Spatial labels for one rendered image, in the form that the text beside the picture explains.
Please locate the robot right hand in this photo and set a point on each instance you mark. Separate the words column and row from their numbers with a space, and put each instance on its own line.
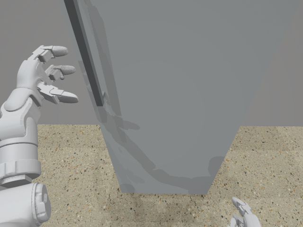
column 249, row 219

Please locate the robot left hand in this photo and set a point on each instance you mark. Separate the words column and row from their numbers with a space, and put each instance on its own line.
column 31, row 75

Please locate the handle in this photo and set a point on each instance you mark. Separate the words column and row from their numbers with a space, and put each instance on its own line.
column 82, row 41

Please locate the left robot upper arm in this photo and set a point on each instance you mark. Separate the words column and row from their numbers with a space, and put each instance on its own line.
column 24, row 206

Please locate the left robot forearm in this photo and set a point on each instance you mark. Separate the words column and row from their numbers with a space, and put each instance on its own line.
column 19, row 163

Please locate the fridge door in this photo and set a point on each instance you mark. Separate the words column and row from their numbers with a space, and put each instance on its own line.
column 179, row 77

